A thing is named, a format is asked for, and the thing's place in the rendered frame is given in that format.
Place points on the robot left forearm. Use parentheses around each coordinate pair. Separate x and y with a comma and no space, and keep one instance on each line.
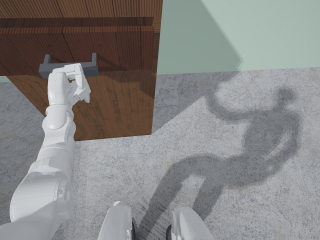
(56,153)

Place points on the drawer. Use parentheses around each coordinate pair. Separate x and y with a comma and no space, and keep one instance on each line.
(120,43)

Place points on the cabinet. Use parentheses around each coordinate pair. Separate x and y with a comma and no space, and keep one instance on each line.
(121,103)

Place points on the robot left upper arm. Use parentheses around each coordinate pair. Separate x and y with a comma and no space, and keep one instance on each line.
(38,209)

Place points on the robot thigh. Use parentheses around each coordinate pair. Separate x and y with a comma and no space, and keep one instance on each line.
(117,223)
(188,224)

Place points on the handle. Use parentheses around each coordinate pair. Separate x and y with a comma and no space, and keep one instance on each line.
(90,69)

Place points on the robot left hand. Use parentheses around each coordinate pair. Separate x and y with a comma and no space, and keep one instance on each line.
(59,87)

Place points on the robot left thigh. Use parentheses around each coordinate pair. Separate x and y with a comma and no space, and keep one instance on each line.
(117,223)

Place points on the robot right thigh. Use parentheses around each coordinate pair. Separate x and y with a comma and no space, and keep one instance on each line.
(188,224)

